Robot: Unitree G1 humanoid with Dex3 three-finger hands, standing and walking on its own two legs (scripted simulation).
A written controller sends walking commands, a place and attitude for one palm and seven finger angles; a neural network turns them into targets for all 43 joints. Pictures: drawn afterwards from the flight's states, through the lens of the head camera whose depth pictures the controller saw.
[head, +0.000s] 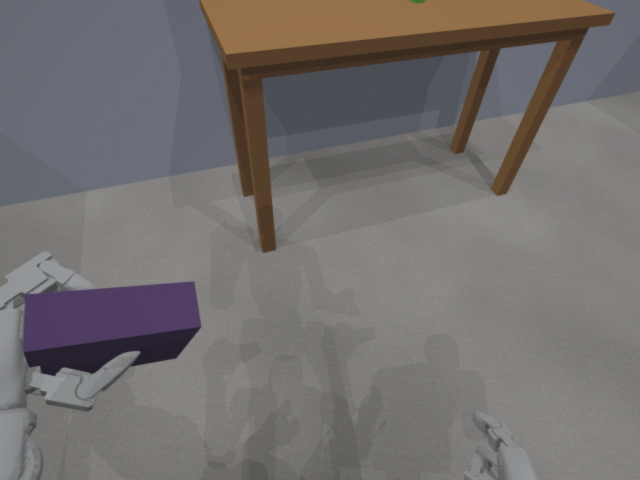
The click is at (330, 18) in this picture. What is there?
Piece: table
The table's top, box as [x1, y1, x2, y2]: [199, 0, 614, 69]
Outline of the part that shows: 199,0 202,12 228,69 609,24 614,14 614,12 583,0 425,0 424,3 413,3 408,0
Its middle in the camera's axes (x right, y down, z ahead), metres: +0.30 -0.79 +1.34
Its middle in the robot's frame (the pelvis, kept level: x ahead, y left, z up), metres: +1.56 -0.21 +0.05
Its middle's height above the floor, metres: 0.82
